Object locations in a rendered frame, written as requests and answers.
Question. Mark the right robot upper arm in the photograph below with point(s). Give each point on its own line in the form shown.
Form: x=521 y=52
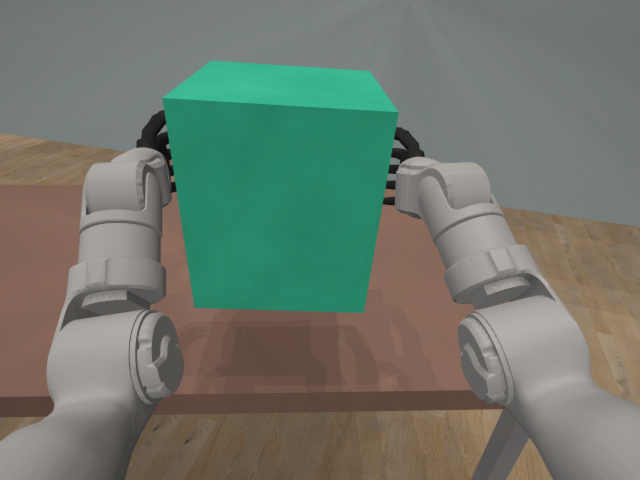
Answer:
x=528 y=356

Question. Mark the carton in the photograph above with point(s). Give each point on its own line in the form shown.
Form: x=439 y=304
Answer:
x=280 y=174

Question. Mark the left robot upper arm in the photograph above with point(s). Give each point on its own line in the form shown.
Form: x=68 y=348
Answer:
x=107 y=375

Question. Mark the right robot forearm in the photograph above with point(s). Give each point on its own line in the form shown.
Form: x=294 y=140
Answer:
x=484 y=264

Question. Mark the robot right hand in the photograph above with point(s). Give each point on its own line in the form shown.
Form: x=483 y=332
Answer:
x=413 y=150

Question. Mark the left robot forearm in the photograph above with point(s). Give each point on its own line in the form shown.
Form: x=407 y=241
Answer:
x=119 y=263

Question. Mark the robot left hand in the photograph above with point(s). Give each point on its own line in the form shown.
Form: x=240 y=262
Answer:
x=150 y=139

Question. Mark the table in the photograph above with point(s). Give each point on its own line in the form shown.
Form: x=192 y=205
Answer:
x=401 y=354

